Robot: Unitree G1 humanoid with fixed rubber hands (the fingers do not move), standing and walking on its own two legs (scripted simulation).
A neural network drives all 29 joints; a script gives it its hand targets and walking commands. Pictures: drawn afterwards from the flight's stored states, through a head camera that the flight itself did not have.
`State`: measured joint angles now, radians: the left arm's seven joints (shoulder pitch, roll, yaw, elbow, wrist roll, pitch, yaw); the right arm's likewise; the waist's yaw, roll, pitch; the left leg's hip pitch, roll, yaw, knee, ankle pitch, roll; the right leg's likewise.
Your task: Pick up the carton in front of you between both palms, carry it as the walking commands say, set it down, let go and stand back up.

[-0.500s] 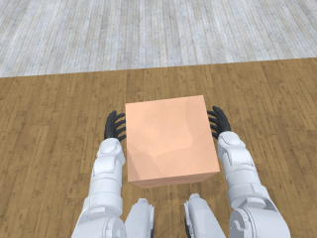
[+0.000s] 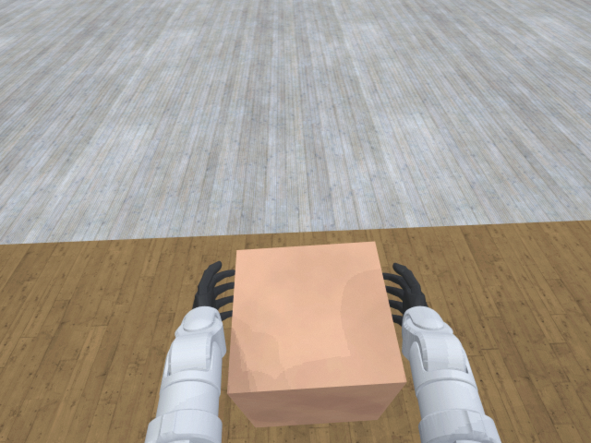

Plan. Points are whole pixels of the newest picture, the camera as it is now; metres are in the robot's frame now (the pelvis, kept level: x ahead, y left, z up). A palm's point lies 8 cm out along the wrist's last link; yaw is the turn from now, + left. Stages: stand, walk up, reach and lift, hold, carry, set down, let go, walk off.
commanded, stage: reach and lift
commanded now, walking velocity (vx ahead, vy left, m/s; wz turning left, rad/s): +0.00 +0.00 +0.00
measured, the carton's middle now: (311, 340) +0.30 +0.00 -0.07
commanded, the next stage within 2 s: hold in 1.08 s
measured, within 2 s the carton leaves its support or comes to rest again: neither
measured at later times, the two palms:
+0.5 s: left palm (203, 307) +0.29 +0.15 +0.04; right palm (420, 307) +0.29 -0.15 +0.04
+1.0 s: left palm (201, 300) +0.30 +0.15 +0.05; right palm (420, 301) +0.29 -0.15 +0.05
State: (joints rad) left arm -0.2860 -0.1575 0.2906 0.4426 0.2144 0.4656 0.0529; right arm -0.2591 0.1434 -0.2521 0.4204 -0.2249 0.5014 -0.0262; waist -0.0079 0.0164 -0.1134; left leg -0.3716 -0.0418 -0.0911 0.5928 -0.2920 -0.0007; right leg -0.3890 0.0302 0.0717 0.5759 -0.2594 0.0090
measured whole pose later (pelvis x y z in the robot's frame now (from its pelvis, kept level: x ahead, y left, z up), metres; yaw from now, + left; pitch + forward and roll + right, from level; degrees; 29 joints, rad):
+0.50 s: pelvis -0.02 +0.00 +0.01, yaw +0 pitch -5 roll +0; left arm -0.38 -0.18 0.37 0.42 0.33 0.58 0.00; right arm -0.35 0.17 -0.31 0.38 -0.32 0.63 0.01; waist -0.01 0.01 0.03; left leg -0.16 -0.03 -0.09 0.47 -0.23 0.00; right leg -0.18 0.03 0.07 0.46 -0.20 0.00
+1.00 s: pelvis +0.01 +0.00 +0.02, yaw +0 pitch -5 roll +0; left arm -0.29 -0.16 0.26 0.32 0.29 0.66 0.01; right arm -0.25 0.15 -0.21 0.29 -0.28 0.70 0.00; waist -0.01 0.01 0.00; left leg -0.07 -0.03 -0.09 0.38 -0.22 0.00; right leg -0.09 0.03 0.08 0.37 -0.19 0.00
